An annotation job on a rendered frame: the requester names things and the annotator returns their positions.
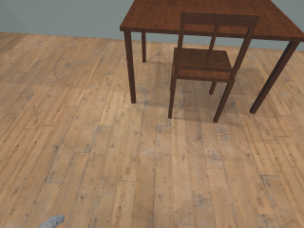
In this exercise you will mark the robot left hand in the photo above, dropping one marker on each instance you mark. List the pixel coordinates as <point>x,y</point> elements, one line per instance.
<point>52,221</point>

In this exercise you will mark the chair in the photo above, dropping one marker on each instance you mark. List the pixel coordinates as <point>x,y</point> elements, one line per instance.
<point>209,65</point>

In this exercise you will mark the table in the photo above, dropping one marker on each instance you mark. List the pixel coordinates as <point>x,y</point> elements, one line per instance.
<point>164,17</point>

